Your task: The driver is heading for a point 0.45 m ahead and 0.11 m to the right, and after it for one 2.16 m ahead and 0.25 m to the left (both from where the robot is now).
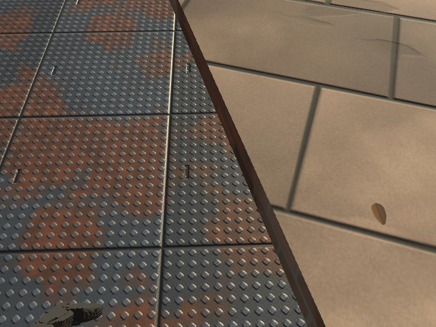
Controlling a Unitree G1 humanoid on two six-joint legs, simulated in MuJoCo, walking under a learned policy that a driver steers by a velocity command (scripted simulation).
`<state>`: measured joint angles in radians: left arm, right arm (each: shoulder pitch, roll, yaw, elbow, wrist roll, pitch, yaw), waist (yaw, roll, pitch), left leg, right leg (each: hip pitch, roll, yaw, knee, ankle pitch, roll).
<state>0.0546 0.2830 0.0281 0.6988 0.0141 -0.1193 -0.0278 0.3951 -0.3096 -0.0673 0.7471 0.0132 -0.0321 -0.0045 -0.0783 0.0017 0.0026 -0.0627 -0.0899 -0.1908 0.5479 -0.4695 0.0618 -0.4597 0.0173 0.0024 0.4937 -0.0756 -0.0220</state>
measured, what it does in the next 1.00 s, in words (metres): walks ahead, turning right: left foot, then right foot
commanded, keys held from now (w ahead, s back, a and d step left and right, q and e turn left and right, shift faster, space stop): w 0.36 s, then w+e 0.10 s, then e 0.48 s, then q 0.06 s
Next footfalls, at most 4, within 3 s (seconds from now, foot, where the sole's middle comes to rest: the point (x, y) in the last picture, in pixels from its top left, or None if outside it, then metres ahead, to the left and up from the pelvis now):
0.50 left None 0.43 0.15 -0.76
0.96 right None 0.46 -0.10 -0.76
1.40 left None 0.45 0.16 -0.76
1.88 right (236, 322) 0.49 -0.06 -0.76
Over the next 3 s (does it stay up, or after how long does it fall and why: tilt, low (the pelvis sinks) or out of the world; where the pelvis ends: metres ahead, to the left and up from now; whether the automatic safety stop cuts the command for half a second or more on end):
stays up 0.43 0.10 0.01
